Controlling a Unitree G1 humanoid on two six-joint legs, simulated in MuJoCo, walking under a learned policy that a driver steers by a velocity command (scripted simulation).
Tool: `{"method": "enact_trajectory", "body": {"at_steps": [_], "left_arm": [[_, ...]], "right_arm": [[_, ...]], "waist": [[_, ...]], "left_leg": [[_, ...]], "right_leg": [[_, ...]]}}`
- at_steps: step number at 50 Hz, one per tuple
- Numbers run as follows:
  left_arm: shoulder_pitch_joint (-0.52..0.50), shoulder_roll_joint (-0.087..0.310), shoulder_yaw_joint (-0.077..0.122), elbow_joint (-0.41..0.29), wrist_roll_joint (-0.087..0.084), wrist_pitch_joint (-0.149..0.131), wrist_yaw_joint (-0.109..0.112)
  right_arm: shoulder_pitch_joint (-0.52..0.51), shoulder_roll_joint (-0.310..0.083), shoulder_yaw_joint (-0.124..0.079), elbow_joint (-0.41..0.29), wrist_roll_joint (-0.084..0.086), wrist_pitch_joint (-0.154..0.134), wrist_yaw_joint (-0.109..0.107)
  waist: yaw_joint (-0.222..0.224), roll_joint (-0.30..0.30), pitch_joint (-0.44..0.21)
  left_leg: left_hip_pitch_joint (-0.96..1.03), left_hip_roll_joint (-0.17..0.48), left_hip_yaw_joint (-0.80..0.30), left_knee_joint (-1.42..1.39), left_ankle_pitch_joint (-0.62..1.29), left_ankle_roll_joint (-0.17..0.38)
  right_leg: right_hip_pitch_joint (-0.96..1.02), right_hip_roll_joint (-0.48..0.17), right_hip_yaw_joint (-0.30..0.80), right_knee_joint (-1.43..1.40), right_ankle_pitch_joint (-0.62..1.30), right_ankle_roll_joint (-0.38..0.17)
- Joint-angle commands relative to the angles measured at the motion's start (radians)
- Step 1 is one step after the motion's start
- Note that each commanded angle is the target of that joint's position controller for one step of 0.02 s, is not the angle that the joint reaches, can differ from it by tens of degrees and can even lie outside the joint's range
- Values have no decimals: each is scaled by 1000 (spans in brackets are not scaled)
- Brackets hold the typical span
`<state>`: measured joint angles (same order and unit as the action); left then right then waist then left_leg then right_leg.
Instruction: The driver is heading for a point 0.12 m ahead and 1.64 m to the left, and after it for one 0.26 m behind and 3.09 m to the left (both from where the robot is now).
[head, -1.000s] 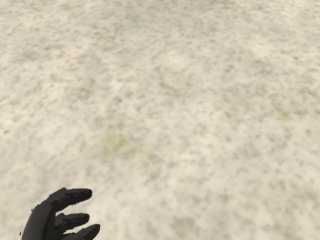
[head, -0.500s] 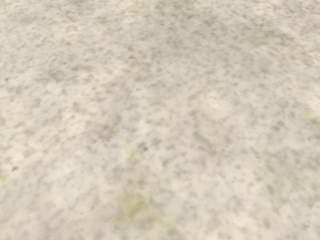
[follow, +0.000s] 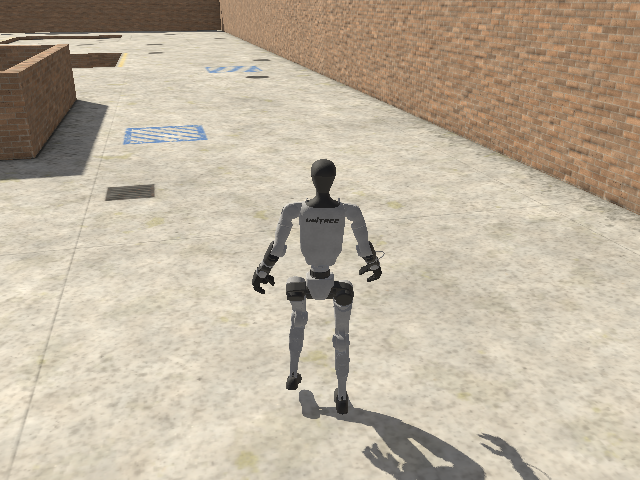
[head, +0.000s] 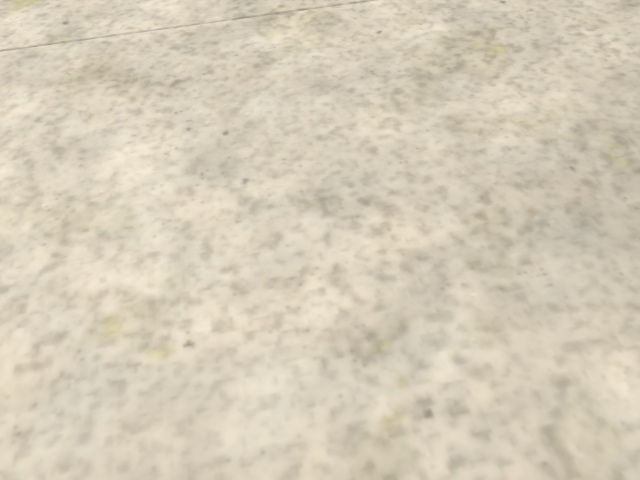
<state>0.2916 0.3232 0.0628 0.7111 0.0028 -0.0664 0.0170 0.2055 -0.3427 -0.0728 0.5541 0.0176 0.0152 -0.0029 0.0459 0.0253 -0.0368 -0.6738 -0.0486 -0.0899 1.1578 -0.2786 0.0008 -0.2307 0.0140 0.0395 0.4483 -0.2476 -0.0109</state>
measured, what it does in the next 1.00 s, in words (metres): walks ahead, turning left: left foot, then right foot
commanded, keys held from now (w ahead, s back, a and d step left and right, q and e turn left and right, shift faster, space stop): w+q+shift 1.00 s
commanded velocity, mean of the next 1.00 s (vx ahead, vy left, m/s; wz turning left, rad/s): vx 0.93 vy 0.00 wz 0.99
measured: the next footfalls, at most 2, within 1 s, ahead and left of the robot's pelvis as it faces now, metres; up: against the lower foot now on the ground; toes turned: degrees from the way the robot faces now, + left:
left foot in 0.44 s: +0.38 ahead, +0.23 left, +0.00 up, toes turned +31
right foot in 0.86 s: +0.86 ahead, +0.33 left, +0.00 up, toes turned +57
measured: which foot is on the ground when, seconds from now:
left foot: up 0.00-0.42, down 0.44-0.86, up 0.88-1.00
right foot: down 0.00-0.42, up 0.44-0.84, down 0.86-1.00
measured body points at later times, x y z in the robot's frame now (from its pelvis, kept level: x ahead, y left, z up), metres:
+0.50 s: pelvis +0.29 +0.12 -0.05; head +0.32 +0.13 +0.40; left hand +0.16 +0.37 -0.17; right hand +0.58 -0.01 -0.14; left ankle +0.34 +0.21 -0.74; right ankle +0.10 -0.12 -0.62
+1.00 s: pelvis +0.69 +0.34 -0.02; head +0.70 +0.36 +0.43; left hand +0.52 +0.60 -0.11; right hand +0.99 +0.28 -0.12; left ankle +0.53 +0.30 -0.62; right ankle +0.83 +0.29 -0.74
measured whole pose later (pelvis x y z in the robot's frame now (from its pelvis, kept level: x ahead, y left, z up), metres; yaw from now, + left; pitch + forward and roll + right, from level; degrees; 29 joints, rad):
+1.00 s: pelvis +0.69 +0.34 -0.02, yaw +59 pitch +0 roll -3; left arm 0.22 0.29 0.06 0.66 0.01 -0.11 0.00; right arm 0.30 -0.33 -0.06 0.69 0.04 -0.02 0.00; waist 0.01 0.05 0.06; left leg -0.43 0.00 -0.07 1.39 -0.36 0.06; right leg -0.32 -0.01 -0.04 0.56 -0.24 0.04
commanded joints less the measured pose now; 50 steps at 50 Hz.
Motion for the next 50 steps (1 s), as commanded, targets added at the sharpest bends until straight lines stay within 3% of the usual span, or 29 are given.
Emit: {"method": "enact_trajectory", "body": {"at_steps": [1,8,14,16,19,20,21,22,23,24,25,26,27,29,31,33,35,36,38,40,41,42,43,44,45,46,47,48,50], "left_arm": [[-11,121,18,-68,11,-32,5],[111,113,7,-7,37,-38,-1],[193,95,0,63,30,-20,3],[192,110,3,80,23,-9,8],[141,205,23,78,17,6,24],[126,237,32,76,13,12,27],[89,254,40,60,7,9,22],[61,214,31,36,-4,-13,16],[123,15,-23,-2,39,-48,-1],[104,34,-38,-96,-17,-104,-7],[-95,134,-15,-130,-46,-132,-2],[-134,107,-20,-158,-59,-140,1],[-108,83,-25,-131,-36,-133,4],[-13,81,-13,-99,-13,-95,-8],[-49,85,-9,-110,7,-70,-12],[-195,52,-22,-165,33,-71,-14],[-302,0,-36,-197,24,-77,-24],[-344,0,-33,-216,10,-80,-26],[-366,56,-7,-230,-26,-81,-23],[-359,105,15,-231,-43,-84,-21],[-286,136,34,-217,-47,-87,-19],[-120,171,60,-188,-54,-85,-12],[135,189,67,-152,-51,-71,0],[239,267,74,-117,8,-67,-5],[212,242,68,-109,8,-70,-32],[121,138,51,-140,1,-60,-22],[83,106,41,-122,5,-47,-15],[72,100,39,-98,15,-39,-13],[17,49,24,-63,21,-46,-9]], "right_arm": [[-24,-60,-14,-76,1,-21,12],[-102,-49,-12,-82,30,-25,27],[-221,11,15,-93,33,-43,78],[-272,37,30,-110,35,-54,99],[-211,4,16,-103,37,-55,102],[-79,-43,-9,-78,40,-49,97],[126,-134,-54,-27,42,-41,87],[345,-204,-96,46,43,-28,65],[311,-261,-88,73,30,-24,46],[300,-222,-69,14,4,-51,46],[338,-152,-60,39,1,-71,47],[298,-138,-52,56,-6,-90,48],[216,-103,-39,47,-10,-100,50],[105,-63,-24,26,-24,-101,38],[92,-36,-14,40,4,-99,22],[92,-48,-13,56,10,-98,-2],[120,-76,-25,82,15,-90,-15],[161,-98,-34,96,22,-91,-15],[183,-109,-42,114,35,-95,-20],[191,-95,-45,125,36,-88,-26],[187,-98,-48,128,28,-80,-25],[165,-104,-47,125,4,-71,-16],[110,-63,-26,93,-27,-68,-3],[315,136,23,60,-6,-78,2],[330,72,41,42,70,-83,2],[194,-25,19,50,70,-74,-5],[90,-67,9,38,40,-69,-4],[4,-62,7,17,8,-67,1],[6,-30,2,3,26,-48,17]], "waist": [[-7,-121,82],[41,-142,154],[77,-90,253],[75,-84,274],[-35,-177,163],[-124,-217,86],[-232,-227,-25],[-321,-150,-100],[-159,221,-88],[-148,233,-365],[-223,63,-233],[-157,-22,-75],[-87,-117,-2],[12,-59,74],[20,-43,135],[-16,-25,191],[-70,9,173],[-100,16,148],[-107,64,119],[-91,97,102],[-47,115,52],[55,126,-53],[184,135,-227],[58,-344,-426],[39,-582,-460],[85,-399,-258],[90,-213,-132],[81,-82,-42],[13,-121,37]], "left_leg": [[-304,111,12,207,116,-23],[-400,142,-17,135,282,-49],[-439,164,92,-61,267,14],[-378,158,165,-171,226,51],[26,16,326,-283,125,124],[209,-26,330,-288,73,151],[505,-55,294,-341,67,197],[892,-25,152,-498,155,241],[1098,149,-207,-476,119,314],[1221,321,-783,-768,-362,495],[1111,311,-794,-914,-392,403],[942,296,-721,-934,-316,380],[760,259,-615,-923,-197,362],[524,161,-448,-943,-89,352],[376,114,-325,-967,8,335],[211,42,-216,-967,136,305],[117,-4,-168,-952,108,251],[115,14,-200,-963,55,236],[247,49,-276,-928,-1,211],[425,83,-332,-843,81,188],[496,95,-344,-753,246,171],[521,72,-313,-561,435,135],[379,51,-274,-265,453,93],[46,-82,-193,188,-246,55],[-135,-10,-138,372,-232,55],[-199,46,-78,395,-128,51],[-191,82,-43,359,-79,51],[-145,118,-26,305,-68,59],[-64,180,-38,222,-46,69]], "right_leg": [[141,-243,246,-259,-292,-65],[231,-266,32,-283,-101,-75],[377,-299,-150,-297,113,-56],[400,-298,-221,-281,303,-41],[346,-293,-323,-104,1266,-34],[320,-313,-323,73,1458,-47],[216,-315,-298,304,1498,-60],[-44,-245,-275,620,1076,-30],[-423,-45,-194,1041,-286,2],[-595,32,72,1189,-294,-8],[-650,-23,123,1122,-151,-42],[-663,-47,108,1038,-92,-48],[-586,-87,117,970,-60,-36],[-475,-123,125,869,-34,7],[-438,-142,78,715,-25,51],[-353,-101,1,511,148,84],[-181,-47,-39,267,345,90],[-104,-22,-35,194,416,93],[-75,-23,36,90,452,98],[-98,-30,69,39,363,86],[-38,-18,59,54,280,69],[118,-16,28,86,206,44],[441,-103,72,211,90,12],[817,-375,578,75,-276,-130],[819,-480,985,-155,-697,-187],[671,-426,824,-193,-661,-151],[528,-382,624,-169,-444,-121],[384,-336,466,-158,-232,-102],[217,-296,291,-190,-75,-103]]}}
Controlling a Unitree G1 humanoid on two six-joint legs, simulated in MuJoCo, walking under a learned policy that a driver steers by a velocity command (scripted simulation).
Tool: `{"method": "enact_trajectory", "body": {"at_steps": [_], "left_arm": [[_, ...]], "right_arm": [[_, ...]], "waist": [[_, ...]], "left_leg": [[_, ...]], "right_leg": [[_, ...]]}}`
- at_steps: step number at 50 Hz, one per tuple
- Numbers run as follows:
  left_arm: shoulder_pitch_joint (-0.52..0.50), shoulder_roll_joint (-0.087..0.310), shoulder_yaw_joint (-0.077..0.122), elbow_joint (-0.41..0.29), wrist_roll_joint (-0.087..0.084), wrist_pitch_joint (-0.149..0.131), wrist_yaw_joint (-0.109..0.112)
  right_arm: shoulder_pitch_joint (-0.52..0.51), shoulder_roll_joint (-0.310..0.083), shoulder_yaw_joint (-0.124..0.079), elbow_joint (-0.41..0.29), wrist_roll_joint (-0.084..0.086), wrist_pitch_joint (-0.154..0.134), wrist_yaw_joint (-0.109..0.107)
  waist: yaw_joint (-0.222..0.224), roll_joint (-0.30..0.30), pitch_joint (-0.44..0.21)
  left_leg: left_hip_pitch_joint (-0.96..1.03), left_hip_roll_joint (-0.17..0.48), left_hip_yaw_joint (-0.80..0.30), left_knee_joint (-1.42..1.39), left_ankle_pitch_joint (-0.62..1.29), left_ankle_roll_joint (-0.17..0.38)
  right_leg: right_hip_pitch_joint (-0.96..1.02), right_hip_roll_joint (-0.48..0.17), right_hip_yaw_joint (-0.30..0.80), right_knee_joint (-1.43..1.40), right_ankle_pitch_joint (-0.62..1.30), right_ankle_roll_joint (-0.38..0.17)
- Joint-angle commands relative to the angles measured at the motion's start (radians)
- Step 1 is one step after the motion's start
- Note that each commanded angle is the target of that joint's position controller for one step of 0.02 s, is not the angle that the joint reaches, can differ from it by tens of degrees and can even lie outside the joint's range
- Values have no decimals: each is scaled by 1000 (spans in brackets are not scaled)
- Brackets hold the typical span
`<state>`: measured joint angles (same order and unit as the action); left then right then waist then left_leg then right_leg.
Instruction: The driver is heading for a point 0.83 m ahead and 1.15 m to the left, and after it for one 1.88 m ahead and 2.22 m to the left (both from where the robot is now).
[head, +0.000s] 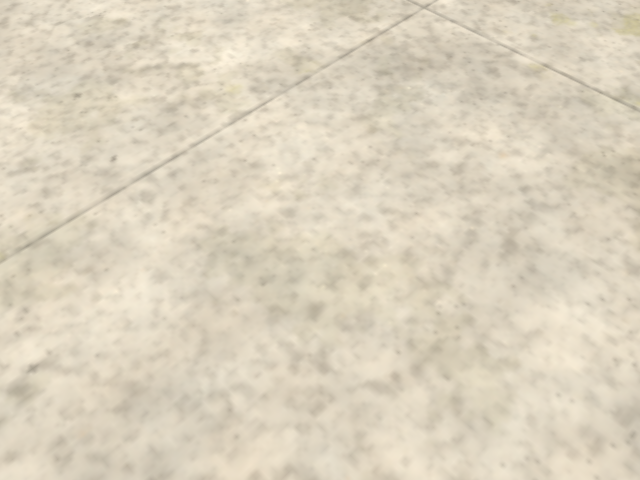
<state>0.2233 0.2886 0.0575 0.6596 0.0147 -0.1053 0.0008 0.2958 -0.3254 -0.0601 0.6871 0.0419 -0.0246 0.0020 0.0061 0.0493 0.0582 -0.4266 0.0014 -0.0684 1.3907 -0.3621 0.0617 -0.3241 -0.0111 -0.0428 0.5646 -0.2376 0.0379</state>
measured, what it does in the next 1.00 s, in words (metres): walks ahead, turning left: left foot, then right foot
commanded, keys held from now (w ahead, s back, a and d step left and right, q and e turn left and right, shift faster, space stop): w+q+shift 1.00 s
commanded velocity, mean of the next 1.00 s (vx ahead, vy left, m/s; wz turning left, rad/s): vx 1.00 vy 0.00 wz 1.00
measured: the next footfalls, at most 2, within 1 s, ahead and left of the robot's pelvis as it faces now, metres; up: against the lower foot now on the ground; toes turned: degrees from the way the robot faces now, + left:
left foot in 0.34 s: +0.46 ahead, +0.13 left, +0.00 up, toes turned +23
right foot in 0.76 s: +0.92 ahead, +0.17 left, +0.00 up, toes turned +52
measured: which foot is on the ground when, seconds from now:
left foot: up 0.00-0.32, down 0.34-0.78, up 0.80-1.00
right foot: down 0.00-0.34, up 0.36-0.74, down 0.76-1.00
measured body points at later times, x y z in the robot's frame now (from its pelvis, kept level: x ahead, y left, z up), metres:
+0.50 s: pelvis +0.41 +0.08 +0.00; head +0.42 +0.10 +0.45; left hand +0.49 +0.39 -0.07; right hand +0.58 -0.15 -0.11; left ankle +0.42 +0.11 -0.72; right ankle +0.47 -0.12 -0.62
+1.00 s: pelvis +0.80 +0.25 +0.01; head +0.79 +0.28 +0.46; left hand +0.57 +0.44 -0.12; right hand +1.14 +0.26 -0.05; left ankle +0.74 +0.35 -0.62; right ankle +0.90 +0.14 -0.72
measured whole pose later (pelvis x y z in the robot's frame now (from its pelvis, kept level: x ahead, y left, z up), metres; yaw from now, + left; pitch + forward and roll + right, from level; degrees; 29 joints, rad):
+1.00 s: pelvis +0.80 +0.25 +0.01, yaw +58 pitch -1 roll -5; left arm 0.37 0.32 0.09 0.76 0.00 -0.10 0.00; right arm 0.16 -0.34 -0.07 0.62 0.05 0.00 0.01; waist 0.07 0.04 0.06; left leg -0.69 0.10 -0.02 1.31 -0.31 0.06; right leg -0.10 0.02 -0.12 0.40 -0.28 0.02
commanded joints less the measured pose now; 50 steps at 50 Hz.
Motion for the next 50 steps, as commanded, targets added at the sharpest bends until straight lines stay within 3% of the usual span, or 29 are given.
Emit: {"method": "enact_trajectory", "body": {"at_steps": [1,3,6,10,13,15,16,17,18,19,20,21,22,23,25,28,31,35,36,38,39,40,41,42,43,44,45,47,50], "left_arm": [[74,58,23,5,-5,-10,4],[58,60,24,33,-25,-12,1],[16,108,34,42,-7,-14,8],[83,166,44,76,-5,-10,14],[116,253,59,89,-9,8,16],[80,302,72,72,-21,34,19],[25,300,74,43,-27,35,20],[-6,217,52,40,-32,21,19],[79,18,-9,-12,3,-22,6],[88,70,-18,-93,-41,-71,-3],[-67,158,-1,-108,-68,-91,1],[-101,141,-1,-117,-69,-93,5],[-83,118,-5,-89,-42,-79,13],[-34,118,0,-77,-26,-64,10],[-35,128,8,-70,-11,-35,7],[-239,59,-14,-139,13,-28,4],[-349,20,-16,-184,-8,-36,-12],[-364,103,24,-202,-56,-44,-14],[-324,126,37,-196,-61,-47,-13],[49,185,78,-134,-68,-41,4],[269,234,77,-100,-55,-26,16],[237,301,82,-72,-5,-34,-15],[142,161,60,-119,-3,-25,-16],[106,108,46,-109,-10,-12,-6],[96,111,44,-84,0,-2,-3],[72,108,43,-57,6,-1,-1],[52,86,36,-36,9,-6,1],[41,52,27,4,-16,-12,-6],[25,81,35,32,-23,-14,-4]], "right_arm": [[-80,-25,-8,-135,13,6,15],[-106,12,3,-154,8,25,19],[-141,4,6,-166,-3,22,30],[-292,-12,6,-186,-9,3,61],[-295,-58,-16,-190,1,-10,74],[-75,-134,-59,-146,19,6,68],[171,-206,-99,-75,14,18,60],[314,-232,-117,-10,21,29,40],[213,-274,-98,-34,2,20,42],[156,-230,-81,-97,-28,-12,47],[168,-169,-74,-92,-28,-37,47],[125,-152,-66,-79,-32,-59,52],[62,-127,-55,-80,-33,-72,54],[6,-126,-55,-89,-39,-77,44],[-21,-87,-41,-81,-27,-73,24],[26,-73,-35,-50,-12,-64,-13],[77,-98,-47,-16,-7,-49,-20],[108,-80,-53,22,12,-42,-30],[108,-81,-57,28,9,-35,-32],[40,-74,-48,0,-34,-26,-14],[68,50,-7,-26,-70,-31,-2],[250,87,19,-86,43,-44,0],[171,-17,8,-41,55,-32,-14],[35,-81,-6,-58,24,-25,-11],[-43,-77,-9,-68,-5,-18,-10],[-85,-64,-12,-92,-19,-19,-3],[-82,-48,-13,-98,-7,-10,5],[-95,-6,-4,-120,13,10,10],[-136,11,7,-145,1,20,17]], "waist": [[34,-166,-39],[8,-145,19],[-22,-110,75],[31,-25,132],[-14,-103,64],[-157,-198,-62],[-271,-184,-172],[-310,-26,-159],[-114,327,-158],[-86,277,-381],[-127,60,-242],[-64,-84,-119],[-10,-166,-64],[41,-126,-41],[59,-91,11],[-18,-80,72],[-91,-27,42],[-89,48,21],[-62,64,-1],[150,77,-245],[187,-103,-427],[36,-693,-558],[81,-469,-389],[110,-297,-241],[100,-93,-156],[72,-79,-90],[42,-105,-56],[17,-153,-24],[-4,-108,41]], "left_leg": [[-316,142,-51,-24,25,13],[-371,168,-39,-52,49,13],[-391,170,-19,-162,224,-9],[-327,124,108,-448,423,26],[-116,-3,250,-566,384,73],[120,-73,277,-547,236,112],[437,-84,228,-605,229,156],[698,-31,83,-726,274,204],[802,64,-272,-740,328,298],[890,246,-792,-1041,-216,456],[757,249,-841,-1179,-332,375],[577,236,-791,-1200,-299,337],[419,190,-687,-1179,-189,303],[301,142,-610,-1168,-126,305],[164,78,-470,-1189,-14,289],[17,-9,-312,-1188,169,250],[-55,-39,-286,-1162,105,183],[180,15,-398,-1037,106,144],[239,33,-411,-979,213,132],[197,-11,-343,-575,495,64],[-38,-69,-268,-191,41,42],[-342,-106,-191,107,-194,16],[-429,-6,-138,156,-73,4],[-442,13,-79,145,-9,-2],[-391,53,-59,106,12,-2],[-359,93,-65,34,44,2],[-314,127,-71,-6,48,7],[-329,163,-53,-41,15,11],[-417,186,-45,-103,123,-5]], "right_leg": [[286,-266,315,-326,-63,-151],[241,-282,218,-367,10,-158],[190,-264,43,-425,113,-152],[259,-215,-145,-472,261,-111],[366,-217,-216,-342,992,-86],[396,-249,-219,-22,1403,-97],[255,-238,-190,260,1374,-100],[-17,-102,-177,680,567,-53],[-343,65,-43,1062,-360,-34],[-532,81,180,1113,-316,-59],[-557,27,196,1003,-206,-87],[-523,-5,197,880,-134,-91],[-426,-46,207,802,-94,-77],[-356,-63,222,734,-65,-50],[-293,-87,201,598,-54,-7],[-221,-51,121,296,163,39],[-33,22,83,47,386,50],[-33,12,169,-84,331,44],[-4,12,163,-84,275,31],[404,-37,149,15,140,-23],[762,-210,363,96,-85,-47],[907,-461,1065,-254,-574,-219],[786,-408,1023,-326,-777,-200],[644,-361,803,-309,-591,-170],[506,-315,631,-295,-348,-152],[395,-287,515,-293,-187,-159],[318,-262,421,-309,-111,-151],[260,-260,320,-350,-60,-162],[242,-273,167,-401,69,-168]]}}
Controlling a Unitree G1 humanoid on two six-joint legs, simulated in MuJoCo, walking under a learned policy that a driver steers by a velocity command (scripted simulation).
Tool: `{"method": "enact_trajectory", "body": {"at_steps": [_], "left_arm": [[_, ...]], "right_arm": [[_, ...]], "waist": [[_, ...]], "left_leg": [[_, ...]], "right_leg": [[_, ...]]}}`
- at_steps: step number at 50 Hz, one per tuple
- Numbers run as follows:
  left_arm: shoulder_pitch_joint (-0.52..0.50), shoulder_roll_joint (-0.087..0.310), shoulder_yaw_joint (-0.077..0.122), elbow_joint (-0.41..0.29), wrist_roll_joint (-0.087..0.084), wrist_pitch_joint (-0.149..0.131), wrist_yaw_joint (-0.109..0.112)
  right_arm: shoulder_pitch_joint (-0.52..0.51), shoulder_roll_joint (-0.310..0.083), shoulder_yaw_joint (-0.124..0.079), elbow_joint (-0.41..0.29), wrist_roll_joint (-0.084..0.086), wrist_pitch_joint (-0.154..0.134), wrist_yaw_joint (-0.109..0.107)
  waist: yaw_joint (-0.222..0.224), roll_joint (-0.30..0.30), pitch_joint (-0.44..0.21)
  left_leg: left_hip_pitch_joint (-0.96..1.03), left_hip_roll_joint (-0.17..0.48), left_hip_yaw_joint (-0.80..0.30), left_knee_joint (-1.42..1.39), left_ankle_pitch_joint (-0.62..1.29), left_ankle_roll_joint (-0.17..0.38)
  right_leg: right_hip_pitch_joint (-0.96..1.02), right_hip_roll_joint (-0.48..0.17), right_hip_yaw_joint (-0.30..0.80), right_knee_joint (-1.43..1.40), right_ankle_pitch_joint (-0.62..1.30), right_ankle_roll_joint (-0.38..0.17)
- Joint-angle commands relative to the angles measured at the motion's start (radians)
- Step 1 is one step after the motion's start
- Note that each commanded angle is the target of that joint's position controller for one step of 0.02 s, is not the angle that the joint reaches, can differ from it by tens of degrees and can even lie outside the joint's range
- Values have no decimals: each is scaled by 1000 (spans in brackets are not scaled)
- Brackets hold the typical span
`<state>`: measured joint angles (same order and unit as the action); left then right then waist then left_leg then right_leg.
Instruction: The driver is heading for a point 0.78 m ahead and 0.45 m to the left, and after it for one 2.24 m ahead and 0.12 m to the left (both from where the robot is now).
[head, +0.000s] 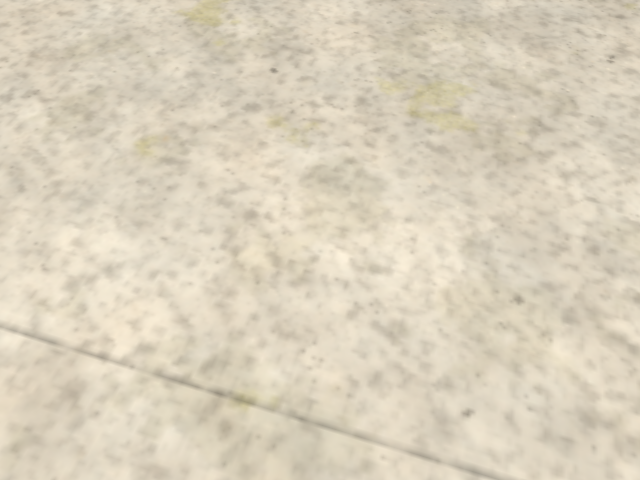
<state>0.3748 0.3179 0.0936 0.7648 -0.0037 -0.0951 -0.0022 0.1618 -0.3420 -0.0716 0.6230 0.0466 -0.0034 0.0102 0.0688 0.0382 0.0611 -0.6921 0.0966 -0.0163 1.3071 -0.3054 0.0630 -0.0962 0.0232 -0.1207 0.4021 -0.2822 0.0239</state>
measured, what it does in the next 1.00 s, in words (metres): walks ahead: left foot, then right foot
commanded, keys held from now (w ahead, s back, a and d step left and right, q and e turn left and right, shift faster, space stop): w+q+shift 0.04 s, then w+shift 0.96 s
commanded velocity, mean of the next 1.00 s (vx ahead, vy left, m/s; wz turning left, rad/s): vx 1.00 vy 0.00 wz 0.27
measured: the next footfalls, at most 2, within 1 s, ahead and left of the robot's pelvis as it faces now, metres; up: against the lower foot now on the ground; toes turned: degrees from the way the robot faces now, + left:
left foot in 0.24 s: +0.40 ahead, +0.13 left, +0.00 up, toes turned +12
right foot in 0.72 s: +0.94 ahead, +0.08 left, +0.00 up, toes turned +14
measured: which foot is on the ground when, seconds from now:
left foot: up 0.00-0.22, down 0.24-0.74, up 0.76-1.00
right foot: down 0.00-0.26, up 0.28-0.70, down 0.72-1.00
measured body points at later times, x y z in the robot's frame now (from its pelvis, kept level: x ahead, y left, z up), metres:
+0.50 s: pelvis +0.44 +0.09 +0.01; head +0.44 +0.11 +0.46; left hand +0.57 +0.38 -0.08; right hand +0.49 -0.17 -0.11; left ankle +0.36 +0.12 -0.73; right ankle +0.60 -0.08 -0.64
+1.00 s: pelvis +0.92 +0.18 +0.01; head +0.93 +0.21 +0.46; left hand +0.82 +0.42 -0.14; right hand +1.19 +0.01 -0.06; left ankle +1.00 +0.37 -0.66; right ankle +0.90 +0.08 -0.73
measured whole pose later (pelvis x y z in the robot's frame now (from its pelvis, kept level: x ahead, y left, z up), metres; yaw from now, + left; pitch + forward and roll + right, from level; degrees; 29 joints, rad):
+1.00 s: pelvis +0.92 +0.18 +0.01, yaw +15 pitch +0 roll -4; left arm 0.48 0.26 0.04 0.88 0.00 -0.10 -0.03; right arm 0.07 -0.28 -0.01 0.72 0.01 -0.10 0.01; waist 0.08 0.02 0.03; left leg -0.72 0.14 -0.08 1.03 -0.18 0.04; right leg -0.05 0.11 -0.04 0.30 -0.24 -0.06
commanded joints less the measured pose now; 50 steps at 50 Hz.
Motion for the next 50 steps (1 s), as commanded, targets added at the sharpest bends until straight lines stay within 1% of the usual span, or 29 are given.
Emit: {"method": "enact_trajectory", "body": {"at_steps": [1,6,8,10,11,12,13,14,15,16,17,18,19,21,25,28,32,34,35,36,37,38,39,40,41,43,45,46,50], "left_arm": [[-137,68,2,-71,3,-24,1],[5,120,1,-4,7,-22,-2],[16,183,8,12,-3,-13,-4],[27,236,14,26,-4,3,7],[5,251,13,27,-4,12,11],[-56,244,6,19,-7,21,18],[-18,139,-25,-3,8,14,26],[118,10,-68,-45,-20,-28,10],[-8,120,-45,-48,-54,-60,7],[-106,105,-47,-87,-78,-69,8],[-152,78,-56,-91,-61,-71,15],[-140,66,-53,-78,-38,-61,15],[-94,56,-52,-59,-34,-43,6],[-83,41,-54,-49,-22,-12,-4],[-303,13,-74,-122,6,-9,-13],[-446,-18,-87,-159,-2,-35,-40],[-538,24,-69,-217,-24,-42,-61],[-456,75,-44,-221,-30,-36,-57],[-333,117,-25,-204,-44,-26,-46],[-111,148,-9,-155,-52,-9,-29],[138,191,-4,-91,-34,11,-9],[176,213,8,-64,-17,-10,-30],[163,101,-11,-51,-6,-5,-27],[89,63,-21,-53,8,-4,-18],[53,68,-20,-32,17,-12,-28],[-50,7,-40,-27,42,-31,-38],[-84,-12,-48,-17,13,-32,-45],[-88,-7,-49,-8,-3,-32,-45],[-45,70,-30,6,-10,-42,-17]], "right_arm": [[-13,20,18,-84,-5,-5,14],[-197,35,33,-121,-16,-35,45],[-225,15,26,-136,-11,-48,57],[-160,-51,-7,-136,-11,-44,55],[-8,-106,-35,-105,-10,-36,49],[261,-161,-72,-22,-9,-24,33],[387,-216,-82,48,-7,-15,16],[323,-258,-73,23,-23,-36,23],[324,-144,-51,27,-34,-57,32],[305,-126,-42,47,-41,-73,33],[233,-109,-34,54,-41,-90,35],[163,-61,-20,55,-54,-100,37],[123,-11,-3,51,-68,-104,38],[117,20,6,70,-48,-109,32],[192,-7,6,110,-47,-118,1],[291,-24,8,147,-34,-123,-11],[360,-55,7,212,-27,-98,-15],[361,-91,0,231,-56,-78,-22],[350,-111,-4,241,-84,-66,-23],[277,-128,-6,236,-100,-51,-22],[241,-80,9,203,-112,-51,-31],[442,94,57,215,-50,-77,-4],[358,-33,37,216,-10,-105,7],[187,-77,24,152,29,-117,8],[69,-39,41,112,10,-128,4],[62,10,41,111,-11,-119,7],[112,37,46,124,-16,-96,6],[94,44,51,118,-21,-87,4],[-120,37,71,41,-51,-101,6]], "waist": [[-72,-86,55],[-6,3,130],[-38,-49,121],[-125,-165,23],[-217,-208,-65],[-362,-187,-175],[-323,9,-242],[-154,279,-441],[-231,109,-414],[-209,53,-235],[-156,-75,-120],[-101,-79,-84],[-54,-42,-59],[-27,-20,-17],[-88,-39,93],[-156,-53,103],[-151,-5,101],[-76,62,-10],[3,110,-102],[139,145,-207],[210,67,-375],[73,-453,-592],[126,-323,-572],[110,-232,-353],[77,-12,-197],[-38,10,-79],[-97,-42,-40],[-110,-49,1],[-62,-50,85]], "left_leg": [[-152,88,-88,-64,132,-12],[-51,3,34,-415,336,36],[71,-69,101,-525,299,68],[198,-157,152,-546,156,102],[380,-180,148,-567,112,131],[721,-179,127,-693,215,168],[1067,-36,-136,-648,167,177],[1240,175,-742,-873,-255,333],[1167,187,-812,-1011,-349,294],[1010,182,-714,-1052,-272,273],[828,153,-600,-1065,-151,247],[701,106,-487,-1063,-77,229],[609,71,-411,-1082,-46,215],[504,44,-323,-1125,34,212],[414,-16,-146,-1187,251,187],[395,-21,-92,-1258,259,157],[712,53,-77,-1197,540,120],[869,83,-75,-1037,1014,93],[903,93,-74,-874,1242,85],[825,88,-47,-615,1358,66],[521,51,-59,-258,1061,61],[131,-207,-120,239,20,-26],[30,-162,-194,257,-74,23],[-40,-105,-167,250,-76,41],[-18,-77,-134,162,-77,56],[55,-7,-135,42,-25,53],[69,34,-118,-31,-35,27],[48,60,-112,-96,-36,10],[43,69,-46,-444,309,-46]], "right_leg": [[1,-296,181,-258,154,-149],[50,-259,-13,-342,371,-125],[102,-278,-64,-310,764,-130],[221,-310,-80,-118,1288,-135],[202,-324,-74,64,1415,-136],[64,-293,-89,346,1394,-113],[-265,-179,-53,755,416,-79],[-563,-12,114,1064,-236,-68],[-633,-47,254,1094,-173,-94],[-689,-73,238,1062,-128,-100],[-662,-122,238,977,-64,-102],[-603,-159,236,910,-11,-96],[-555,-185,239,884,32,-91],[-540,-215,218,815,51,-62],[-611,-195,146,499,324,1],[-450,-118,76,234,603,-12],[-505,-48,67,49,533,-62],[-421,29,26,84,392,-94],[-297,54,17,133,315,-118],[-59,28,26,144,311,-141],[355,-148,230,301,181,-160],[710,-401,874,88,-295,-416],[697,-359,1023,-93,-467,-353],[542,-339,829,-95,-379,-306],[323,-291,710,-147,-192,-277],[59,-220,545,-180,-23,-279],[-54,-214,486,-231,5,-302],[-107,-218,452,-260,13,-298],[-208,-152,259,-332,160,-256]]}}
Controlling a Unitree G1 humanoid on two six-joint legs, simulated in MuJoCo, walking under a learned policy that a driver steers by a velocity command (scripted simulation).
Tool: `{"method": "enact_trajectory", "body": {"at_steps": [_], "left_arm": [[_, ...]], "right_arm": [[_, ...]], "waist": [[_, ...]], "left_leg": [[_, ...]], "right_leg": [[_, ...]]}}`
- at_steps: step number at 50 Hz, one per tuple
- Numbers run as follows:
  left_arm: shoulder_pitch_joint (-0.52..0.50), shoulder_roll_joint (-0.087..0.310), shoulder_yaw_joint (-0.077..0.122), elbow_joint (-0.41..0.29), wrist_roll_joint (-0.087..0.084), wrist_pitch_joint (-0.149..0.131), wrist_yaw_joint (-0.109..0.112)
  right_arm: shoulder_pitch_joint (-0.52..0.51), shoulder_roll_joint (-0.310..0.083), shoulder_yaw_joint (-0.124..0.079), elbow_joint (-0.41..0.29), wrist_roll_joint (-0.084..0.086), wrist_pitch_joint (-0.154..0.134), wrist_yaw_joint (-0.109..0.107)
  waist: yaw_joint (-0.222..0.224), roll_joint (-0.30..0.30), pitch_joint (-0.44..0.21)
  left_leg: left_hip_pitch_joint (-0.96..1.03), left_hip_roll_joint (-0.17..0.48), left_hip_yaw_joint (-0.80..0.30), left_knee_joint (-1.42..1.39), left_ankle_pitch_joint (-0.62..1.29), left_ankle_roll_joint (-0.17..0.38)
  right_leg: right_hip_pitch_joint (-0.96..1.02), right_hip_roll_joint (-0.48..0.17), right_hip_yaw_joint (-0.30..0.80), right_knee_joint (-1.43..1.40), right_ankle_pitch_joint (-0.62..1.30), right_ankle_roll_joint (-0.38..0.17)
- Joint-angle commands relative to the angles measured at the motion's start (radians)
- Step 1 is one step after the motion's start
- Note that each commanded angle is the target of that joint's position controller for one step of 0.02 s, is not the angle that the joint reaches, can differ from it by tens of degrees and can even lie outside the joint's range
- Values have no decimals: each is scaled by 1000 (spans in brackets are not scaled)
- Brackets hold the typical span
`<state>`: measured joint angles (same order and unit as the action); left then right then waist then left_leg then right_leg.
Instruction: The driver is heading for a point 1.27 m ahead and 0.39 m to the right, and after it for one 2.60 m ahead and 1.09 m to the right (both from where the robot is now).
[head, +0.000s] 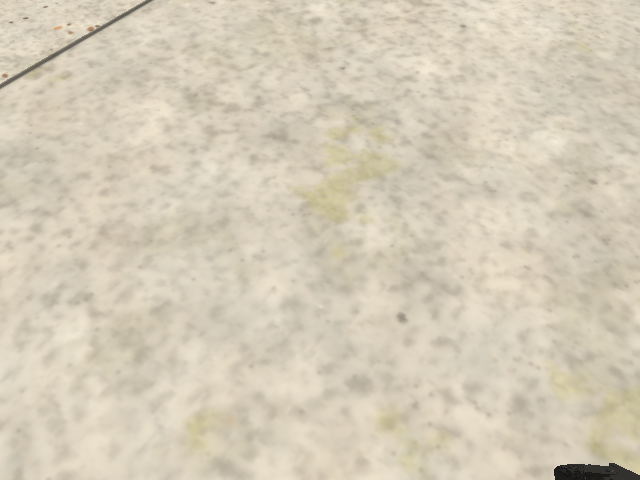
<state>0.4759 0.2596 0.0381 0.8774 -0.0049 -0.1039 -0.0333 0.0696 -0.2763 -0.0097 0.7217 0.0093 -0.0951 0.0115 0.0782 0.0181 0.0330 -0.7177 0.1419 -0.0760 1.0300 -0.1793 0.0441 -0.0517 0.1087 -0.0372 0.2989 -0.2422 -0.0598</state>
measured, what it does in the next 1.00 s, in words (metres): walks ahead, turning right: left foot, then right foot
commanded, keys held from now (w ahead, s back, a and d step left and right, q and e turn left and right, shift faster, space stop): w+shift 0.20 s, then w+e+shift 0.80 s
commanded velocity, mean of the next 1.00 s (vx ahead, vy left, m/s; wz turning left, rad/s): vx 1.00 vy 0.00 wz -0.56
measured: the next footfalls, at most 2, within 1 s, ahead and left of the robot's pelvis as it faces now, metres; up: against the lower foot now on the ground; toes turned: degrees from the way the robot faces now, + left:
left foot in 0.20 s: +0.44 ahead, +0.17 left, +0.00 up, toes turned +0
right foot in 0.68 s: +0.85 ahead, -0.03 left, +0.00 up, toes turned -22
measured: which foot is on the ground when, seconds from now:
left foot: up 0.00-0.18, down 0.20-0.70, up 0.72-1.00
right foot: down 0.00-0.22, up 0.24-0.66, down 0.68-1.00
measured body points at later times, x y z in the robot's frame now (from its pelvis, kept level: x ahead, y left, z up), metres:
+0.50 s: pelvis +0.48 +0.09 +0.00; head +0.48 +0.10 +0.45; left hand +0.68 +0.33 -0.10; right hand +0.41 -0.18 -0.13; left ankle +0.40 +0.17 -0.74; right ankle +0.62 -0.10 -0.65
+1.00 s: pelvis +0.94 +0.01 +0.00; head +0.95 +0.00 +0.44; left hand +1.09 +0.23 -0.13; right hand +1.05 -0.32 -0.03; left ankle +1.22 +0.07 -0.69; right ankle +0.82 -0.02 -0.74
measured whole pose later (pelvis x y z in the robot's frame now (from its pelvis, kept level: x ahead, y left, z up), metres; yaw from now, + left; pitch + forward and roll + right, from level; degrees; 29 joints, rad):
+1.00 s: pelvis +0.94 +0.01 +0.00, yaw -36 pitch +1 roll +0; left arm 0.44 0.23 0.05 0.75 -0.04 -0.06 0.01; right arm -0.03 -0.25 0.00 0.56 0.01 -0.13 -0.01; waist 0.11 0.01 0.01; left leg -0.64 0.07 -0.21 0.63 0.00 -0.09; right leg -0.12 0.15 0.23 0.49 -0.37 -0.11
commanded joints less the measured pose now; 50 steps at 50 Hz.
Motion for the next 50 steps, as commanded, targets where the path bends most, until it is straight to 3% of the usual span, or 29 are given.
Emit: {"method": "enact_trajectory", "body": {"at_steps": [1,5,7,9,10,11,12,13,14,15,16,18,20,21,27,30,32,33,34,35,36,37,38,39,41,43,45,47,50], "left_arm": [[-120,137,28,-102,-16,-36,19],[-5,171,37,-59,-32,-21,25],[5,200,42,-51,-17,7,28],[-25,227,44,-45,17,39,35],[-61,208,34,-63,28,50,46],[112,4,-15,-96,16,26,32],[162,11,-29,-70,-32,-5,25],[2,110,2,-102,-77,-14,32],[-122,125,4,-138,-75,-21,37],[-182,115,7,-148,-45,-19,42],[-145,108,16,-144,-40,-4,37],[-90,78,21,-114,-51,37,22],[-128,55,19,-121,-49,64,17],[-168,55,18,-133,-48,70,17],[-376,56,11,-204,-36,46,-18],[-432,73,20,-250,-37,29,-55],[-319,118,44,-244,-48,42,-65],[-149,169,69,-206,-49,62,-57],[164,250,110,-121,-44,84,-37],[315,228,102,-48,-45,96,-10],[198,182,68,-53,2,78,-15],[58,147,51,-130,29,53,-10],[35,118,54,-165,22,39,-8],[-45,126,52,-182,17,24,-11],[-186,145,53,-225,14,6,-2],[-216,123,45,-237,1,7,19],[-193,131,52,-230,-19,11,46],[-151,160,66,-215,-33,23,57],[-95,145,71,-194,-51,36,62]], "right_arm": [[-79,-26,13,-69,-12,-15,12],[-188,-62,0,-105,10,-24,34],[-151,-105,-22,-106,12,-24,40],[106,-182,-65,-52,29,-7,28],[353,-217,-85,15,29,9,13],[442,-332,-107,40,-12,4,11],[478,-274,-98,47,-7,-5,23],[408,-185,-77,55,-5,-12,21],[332,-155,-69,50,-9,-20,21],[263,-136,-67,57,-21,-29,25],[219,-98,-59,66,-39,-41,26],[179,-24,-46,90,-30,-48,27],[170,-48,-53,110,-15,-52,21],[176,-57,-56,116,-21,-54,15],[253,-109,-49,133,-39,-48,-32],[304,-174,-54,129,-43,-23,-61],[291,-240,-71,112,-41,6,-93],[230,-264,-82,89,-38,19,-101],[112,-273,-87,45,-37,21,-92],[3,-180,-67,27,-7,3,-55],[86,44,-7,-43,-11,-43,-20],[152,27,11,-117,26,-92,8],[59,-70,-5,-136,32,-117,21],[55,-79,-13,-141,25,-118,22],[113,-85,-18,-109,-14,-79,6],[94,-117,-30,-112,-20,-51,-16],[-50,-63,-13,-168,-40,-43,-24],[-130,-16,-5,-209,-20,-36,-22],[-129,-79,-41,-218,34,-33,-22]], "waist": [[-52,-22,114],[-21,-33,123],[-65,-81,61],[-223,-163,-111],[-348,-148,-229],[-211,207,-404],[-221,328,-561],[-234,224,-346],[-220,99,-201],[-175,-4,-114],[-113,40,-94],[-71,79,-62],[-61,61,10],[-69,42,42],[-117,-34,131],[-103,-3,88],[-8,93,-2],[92,124,-69],[245,106,-164],[304,-121,-111],[83,-440,-69],[1,-378,-206],[21,-142,-148],[-64,55,-52],[-153,114,28],[-161,94,65],[-104,44,80],[-41,-20,40],[-16,-103,-14]], "left_leg": [[141,0,45,-269,284,-31],[201,-63,63,-493,402,-21],[224,-116,92,-505,282,7],[473,-176,138,-446,132,56],[797,-119,80,-385,63,75],[1194,156,-455,-465,-359,217],[1265,223,-846,-723,-713,243],[1136,207,-732,-779,-659,174],[962,181,-549,-767,-446,141],[794,140,-400,-766,-270,113],[686,114,-299,-775,-180,101],[591,69,-140,-819,-71,72],[534,64,-28,-864,41,45],[529,53,27,-881,99,32],[631,6,262,-939,409,-44],[753,10,330,-818,950,-107],[801,51,338,-604,1369,-110],[755,75,320,-416,1506,-99],[582,73,277,-88,1463,-80],[369,-127,304,440,460,-73],[-58,-267,114,771,-409,-71],[-235,-252,-76,796,-390,-23],[-218,-207,-89,649,-283,39],[-164,-163,-85,492,-196,51],[-1,-105,-106,317,-142,-11],[113,-68,-72,111,-116,-70],[262,-87,-6,-153,69,-111],[418,-137,33,-350,245,-138],[438,-151,-41,-500,242,-165]], "right_leg": [[-275,-222,130,-253,136,-155],[-62,-286,83,-287,227,-122],[111,-324,71,-163,562,-93],[160,-323,33,164,970,-57],[-53,-292,19,496,889,-25],[-484,-118,66,955,139,24],[-604,-73,207,1119,-222,-4],[-715,-125,196,1175,-178,-23],[-733,-168,178,1130,-102,-26],[-687,-212,175,1059,-40,-25],[-618,-253,195,1008,22,-21],[-554,-291,193,976,65,-15],[-608,-303,180,954,102,-5],[-647,-297,181,925,158,-2],[-707,-210,18,582,446,-15],[-588,-106,-138,430,427,-52],[-408,-37,-197,448,342,-63],[-230,-20,-184,491,257,-87],[94,-55,-69,494,209,-146],[238,-120,36,330,318,-197],[352,-145,339,357,207,-301],[390,-312,803,106,-291,-438],[278,-334,897,-73,-483,-383],[77,-337,874,-118,-500,-344],[-226,-251,746,-111,-336,-328],[-400,-168,569,-115,-179,-299],[-538,-89,415,-96,-33,-262],[-582,-55,370,-62,-80,-202],[-373,-83,455,34,-182,-155]]}}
